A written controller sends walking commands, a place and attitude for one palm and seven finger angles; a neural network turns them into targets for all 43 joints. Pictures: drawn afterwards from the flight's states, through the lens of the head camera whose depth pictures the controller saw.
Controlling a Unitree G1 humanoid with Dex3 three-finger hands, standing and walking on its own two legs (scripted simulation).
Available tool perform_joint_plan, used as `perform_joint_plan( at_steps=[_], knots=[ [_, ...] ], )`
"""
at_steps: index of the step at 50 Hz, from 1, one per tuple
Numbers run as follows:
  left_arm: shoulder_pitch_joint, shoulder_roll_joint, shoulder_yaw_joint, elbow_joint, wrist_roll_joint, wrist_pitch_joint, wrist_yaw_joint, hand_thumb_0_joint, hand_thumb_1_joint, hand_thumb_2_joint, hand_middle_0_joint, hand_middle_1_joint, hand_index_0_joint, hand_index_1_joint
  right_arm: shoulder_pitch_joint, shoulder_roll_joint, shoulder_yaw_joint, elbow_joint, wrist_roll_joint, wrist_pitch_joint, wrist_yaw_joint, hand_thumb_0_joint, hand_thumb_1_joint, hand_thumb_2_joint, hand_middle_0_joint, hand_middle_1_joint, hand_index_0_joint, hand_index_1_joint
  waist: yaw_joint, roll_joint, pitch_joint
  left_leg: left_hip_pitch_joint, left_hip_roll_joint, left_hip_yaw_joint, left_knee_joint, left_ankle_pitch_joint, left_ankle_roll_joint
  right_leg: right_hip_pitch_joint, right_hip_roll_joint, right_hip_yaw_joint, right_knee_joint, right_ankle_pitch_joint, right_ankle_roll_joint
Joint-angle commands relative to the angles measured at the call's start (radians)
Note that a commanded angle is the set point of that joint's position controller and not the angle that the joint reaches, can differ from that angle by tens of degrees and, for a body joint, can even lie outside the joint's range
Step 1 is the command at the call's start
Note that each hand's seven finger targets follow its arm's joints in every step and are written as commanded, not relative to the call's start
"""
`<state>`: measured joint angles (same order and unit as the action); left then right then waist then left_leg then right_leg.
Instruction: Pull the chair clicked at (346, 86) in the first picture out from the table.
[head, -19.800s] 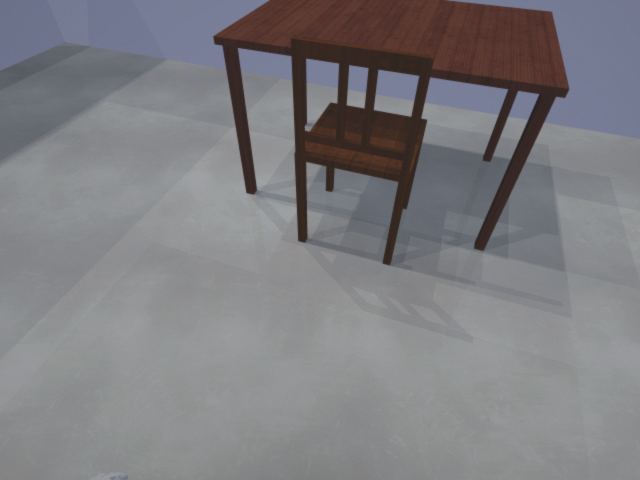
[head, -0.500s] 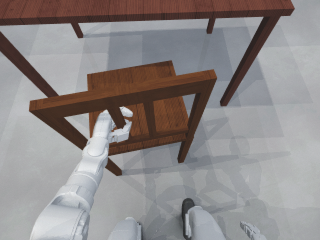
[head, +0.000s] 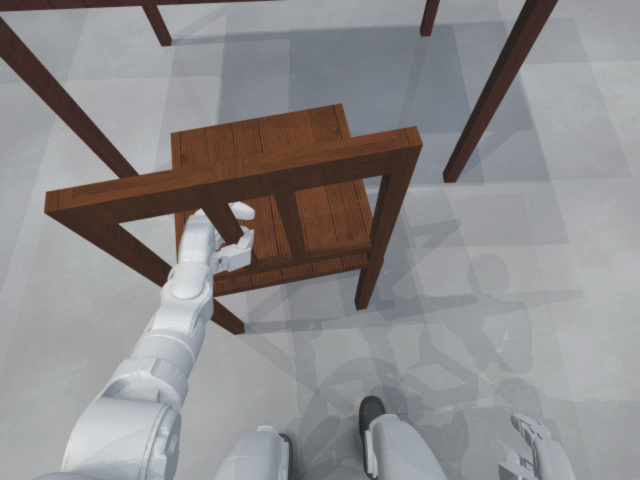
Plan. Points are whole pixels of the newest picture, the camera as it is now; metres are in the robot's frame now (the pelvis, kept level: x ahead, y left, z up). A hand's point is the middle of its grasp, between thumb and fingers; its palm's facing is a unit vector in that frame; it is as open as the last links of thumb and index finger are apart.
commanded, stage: step backward, pulling the chair out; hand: left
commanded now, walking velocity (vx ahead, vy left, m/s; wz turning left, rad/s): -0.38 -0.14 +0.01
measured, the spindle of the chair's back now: (235, 237) +0.43 +0.13 -0.10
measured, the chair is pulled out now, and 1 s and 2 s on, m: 0.26 0.45 0.61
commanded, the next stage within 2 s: stop walking, hand still on the chair in 1.10 s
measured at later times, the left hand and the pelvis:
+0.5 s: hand (233, 311) +0.31 +0.12 -0.07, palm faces -0.02 -0.98 -0.19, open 5.6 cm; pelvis -0.08 +0.00 +0.00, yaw +0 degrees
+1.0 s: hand (225, 398) +0.20 +0.12 -0.07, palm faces -0.02 -0.98 -0.19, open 5.6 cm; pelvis -0.18 +0.00 +0.00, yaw -1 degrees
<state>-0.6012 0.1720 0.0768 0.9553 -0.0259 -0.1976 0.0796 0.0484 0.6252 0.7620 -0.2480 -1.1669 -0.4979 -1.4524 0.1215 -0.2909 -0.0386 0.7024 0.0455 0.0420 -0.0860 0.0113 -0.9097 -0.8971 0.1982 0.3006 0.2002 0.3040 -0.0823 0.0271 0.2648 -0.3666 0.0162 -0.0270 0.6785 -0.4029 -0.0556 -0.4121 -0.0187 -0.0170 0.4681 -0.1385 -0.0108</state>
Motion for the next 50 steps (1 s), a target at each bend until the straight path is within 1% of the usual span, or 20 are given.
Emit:
perform_joint_plan(
  at_steps=[1,3,5,6,10,13,15,16,20,24,28,30,31,35,39,40,41,42,45,50],
  knots=[
    [-0.121,0.176,-0.019,-0.200,0.006,-0.017,0.004,0.000,0.900,0.900,-0.500,-1.450,-0.500,-1.450,0.141,-0.098,-0.038,-0.088,-0.002,0.007,-0.029,0.000,-0.900,-0.900,0.200,0.300,0.200,0.300,0.042,-0.150,-0.602,0.166,0.089,0.004,-0.242,0.250,0.029,0.425,-0.224,0.109,0.026,0.611,-0.051],
    [-0.182,0.143,-0.052,-0.266,0.023,-0.039,-0.009,0.000,0.900,0.900,-0.500,-1.450,-0.500,-1.450,0.145,-0.120,-0.059,-0.109,-0.012,0.020,-0.021,0.000,-0.900,-0.900,0.200,0.300,0.200,0.300,0.024,-0.055,-0.560,0.282,0.178,-0.033,-0.319,0.555,0.087,0.278,-0.079,0.025,0.028,0.308,0.052],
    [-0.233,0.142,-0.043,-0.351,0.036,-0.058,-0.016,0.000,0.900,0.900,-0.500,-1.450,-0.500,-1.450,0.117,-0.091,-0.058,-0.120,-0.047,0.017,-0.003,0.000,-0.900,-0.900,0.200,0.300,0.200,0.300,0.018,0.290,-0.568,0.376,0.291,-0.178,-0.303,0.886,0.167,0.115,-0.002,0.020,0.261,-0.030,0.040],
    [-0.213,0.127,-0.038,-0.323,0.044,-0.054,-0.018,0.000,0.900,0.900,-0.500,-1.450,-0.500,-1.450,0.130,-0.066,-0.053,-0.113,-0.062,0.016,0.018,0.000,-0.900,-0.900,0.200,0.300,0.200,0.300,0.028,0.339,-0.546,0.419,0.322,-0.205,-0.303,0.952,0.200,0.019,0.034,0.034,0.360,-0.328,0.028],
    [-0.277,0.126,-0.028,-0.244,0.058,-0.057,-0.024,0.000,0.900,0.900,-0.500,-1.450,-0.500,-1.450,0.181,-0.076,-0.058,-0.087,-0.042,-0.013,0.044,0.000,-0.900,-0.900,0.200,0.300,0.200,0.300,0.021,0.128,-0.534,0.679,0.287,-0.101,-0.119,1.192,0.148,-0.016,0.015,0.015,0.082,-0.193,0.011],
    [-0.307,0.160,-0.033,-0.195,0.080,-0.067,-0.034,0.000,0.900,0.900,-0.500,-1.450,-0.500,-1.450,0.181,-0.074,-0.047,-0.062,-0.037,-0.007,0.031,0.000,-0.900,-0.900,0.200,0.300,0.200,0.300,0.021,0.080,-0.512,0.420,0.206,-0.031,-0.019,0.941,0.081,0.288,-0.019,0.033,-0.156,0.299,-0.010],
    [-0.296,0.233,0.007,-0.134,0.054,-0.061,-0.029,0.000,0.900,0.900,-0.500,-1.450,-0.500,-1.450,0.166,-0.071,-0.048,-0.059,-0.014,-0.002,0.009,0.000,-0.900,-0.900,0.200,0.300,0.200,0.300,0.035,-0.142,-0.499,0.079,0.051,0.038,0.154,0.077,0.003,0.459,-0.264,0.208,-0.095,0.861,-0.110],
    [-0.268,0.245,0.023,-0.113,0.039,-0.047,-0.022,0.000,0.900,0.900,-0.500,-1.450,-0.500,-1.450,0.126,-0.085,-0.054,-0.063,-0.007,-0.014,0.003,0.000,-0.900,-0.900,0.200,0.300,0.200,0.300,0.066,-0.221,-0.516,0.008,0.021,-0.024,0.282,-0.138,0.007,0.436,-0.326,0.236,-0.069,0.941,-0.111],
    [-0.243,0.224,0.035,-0.106,0.034,-0.042,-0.002,0.000,0.900,0.900,-0.500,-1.450,-0.500,-1.450,0.099,-0.041,-0.005,-0.029,-0.004,-0.037,0.001,0.000,-0.900,-0.900,0.200,0.300,0.200,0.300,0.069,-0.061,-0.582,-0.043,0.021,-0.065,0.225,-0.107,-0.004,0.477,-0.338,0.220,-0.011,0.805,-0.186],
    [-0.179,0.197,0.020,-0.110,0.014,-0.025,0.002,0.000,0.900,0.900,-0.500,-1.450,-0.500,-1.450,0.122,-0.054,-0.009,-0.058,0.003,-0.029,-0.015,0.000,-0.900,-0.900,0.200,0.300,0.200,0.300,0.071,-0.183,-0.609,0.014,0.013,-0.024,0.043,-0.043,-0.002,0.461,-0.307,0.197,-0.011,0.695,-0.155],
    [-0.169,0.181,-0.023,-0.172,0.010,-0.026,-0.001,0.000,0.900,0.900,-0.500,-1.450,-0.500,-1.450,0.161,-0.098,-0.033,-0.069,-0.006,-0.014,-0.031,0.000,-0.900,-0.900,0.200,0.300,0.200,0.300,0.034,-0.107,-0.579,0.246,0.125,0.006,-0.356,0.386,0.043,0.311,-0.173,0.079,0.059,0.358,-0.027],
    [-0.216,0.154,-0.026,-0.206,0.024,-0.042,-0.008,0.000,0.900,0.900,-0.500,-1.450,-0.500,-1.450,0.168,-0.144,-0.063,-0.097,-0.020,0.008,-0.014,0.000,-0.900,-0.900,0.200,0.300,0.200,0.300,0.023,0.108,-0.499,0.297,0.309,-0.150,-0.337,0.681,0.166,0.124,0.023,-0.001,0.223,-0.029,0.047],
    [-0.260,0.134,-0.038,-0.250,0.027,-0.047,-0.017,0.000,0.900,0.900,-0.500,-1.450,-0.500,-1.450,0.133,-0.084,-0.046,-0.107,-0.050,0.005,0.004,0.000,-0.900,-0.900,0.200,0.300,0.200,0.300,0.023,0.342,-0.498,0.334,0.359,-0.213,-0.340,0.851,0.211,0.026,0.035,0.021,0.395,-0.319,0.032],
    [-0.292,0.114,-0.031,-0.189,0.043,-0.050,-0.025,0.000,0.900,0.900,-0.500,-1.450,-0.500,-1.450,0.199,-0.088,-0.062,-0.073,-0.033,-0.020,0.051,0.000,-0.900,-0.900,0.200,0.300,0.200,0.300,0.029,0.147,-0.532,0.677,0.295,-0.102,-0.132,1.201,0.156,-0.044,0.020,0.021,0.179,-0.248,0.006],
    [-0.317,0.163,-0.028,-0.149,0.077,-0.072,-0.039,0.000,0.900,0.900,-0.500,-1.450,-0.500,-1.450,0.195,-0.086,-0.050,-0.044,-0.033,-0.023,0.036,0.000,-0.900,-0.900,0.200,0.300,0.200,0.300,0.017,0.117,-0.493,0.412,0.234,-0.045,-0.039,0.973,0.088,0.291,-0.013,0.044,-0.157,0.252,-0.019],
    [-0.310,0.217,0.001,-0.131,0.082,-0.077,-0.037,0.000,0.900,0.900,-0.500,-1.450,-0.500,-1.450,0.193,-0.083,-0.045,-0.040,-0.027,-0.020,0.028,0.000,-0.900,-0.900,0.200,0.300,0.200,0.300,0.020,0.059,-0.471,0.275,0.181,0.003,-0.003,0.747,0.055,0.371,-0.092,0.085,-0.149,0.521,-0.042],
    [-0.302,0.224,0.002,-0.104,0.057,-0.070,-0.033,0.000,0.900,0.900,-0.500,-1.450,-0.500,-1.450,0.210,-0.080,-0.058,-0.040,-0.006,-0.019,0.015,0.000,-0.900,-0.900,0.200,0.300,0.200,0.300,0.022,-0.152,-0.518,0.133,0.083,0.047,0.103,0.244,0.016,0.476,-0.197,0.170,-0.106,0.748,-0.078],
    [-0.266,0.244,0.030,-0.084,0.040,-0.068,-0.028,0.000,0.900,0.900,-0.500,-1.450,-0.500,-1.450,0.160,-0.096,-0.064,-0.058,-0.001,-0.033,0.012,0.000,-0.900,-0.900,0.200,0.300,0.200,0.300,0.054,-0.221,-0.536,0.034,0.028,-0.006,0.229,-0.092,0.009,0.459,-0.285,0.224,-0.083,0.860,-0.096],
    [-0.229,0.224,0.032,-0.063,0.036,-0.058,-0.014,0.000,0.900,0.900,-0.500,-1.450,-0.500,-1.450,0.122,-0.051,-0.021,-0.024,-0.008,-0.052,0.013,0.000,-0.900,-0.900,0.200,0.300,0.200,0.300,0.063,-0.035,-0.558,-0.035,0.028,-0.071,0.278,-0.099,-0.003,0.436,-0.323,0.234,-0.037,0.729,-0.185],
    [-0.153,0.207,0.033,-0.003,0.005,-0.021,-0.005,0.000,0.900,0.900,-0.500,-1.450,-0.500,-1.450,0.162,-0.062,-0.017,-0.042,0.014,-0.046,-0.001,0.000,-0.900,-0.900,0.200,0.300,0.200,0.300,0.071,-0.172,-0.557,0.037,0.010,-0.014,0.149,-0.054,0.006,0.343,-0.275,0.207,-0.053,0.429,-0.153]
  ],
)
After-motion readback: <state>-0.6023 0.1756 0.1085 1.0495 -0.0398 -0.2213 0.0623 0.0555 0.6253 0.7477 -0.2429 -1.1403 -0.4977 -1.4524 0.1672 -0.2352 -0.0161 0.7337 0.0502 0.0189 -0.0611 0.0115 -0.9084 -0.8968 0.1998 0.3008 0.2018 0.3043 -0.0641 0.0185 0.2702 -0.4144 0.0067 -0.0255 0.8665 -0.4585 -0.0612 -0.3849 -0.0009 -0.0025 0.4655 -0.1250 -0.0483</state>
